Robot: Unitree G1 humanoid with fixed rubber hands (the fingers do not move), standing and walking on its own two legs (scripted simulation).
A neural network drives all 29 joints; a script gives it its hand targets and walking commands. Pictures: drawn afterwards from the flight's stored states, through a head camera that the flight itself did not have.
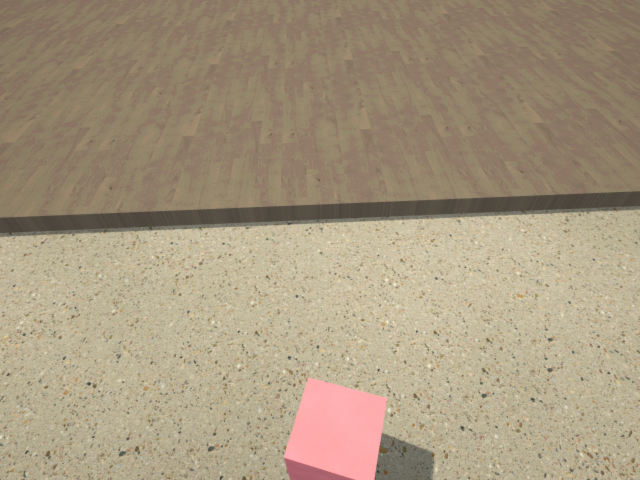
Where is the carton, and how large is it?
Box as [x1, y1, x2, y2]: [284, 378, 386, 479]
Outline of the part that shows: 308,378 284,455 290,479 373,479 386,398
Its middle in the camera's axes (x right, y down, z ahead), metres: +0.05 +0.54 +1.04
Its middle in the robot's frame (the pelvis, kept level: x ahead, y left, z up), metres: +0.39 +0.00 -0.65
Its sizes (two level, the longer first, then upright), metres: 0.210 0.200 0.250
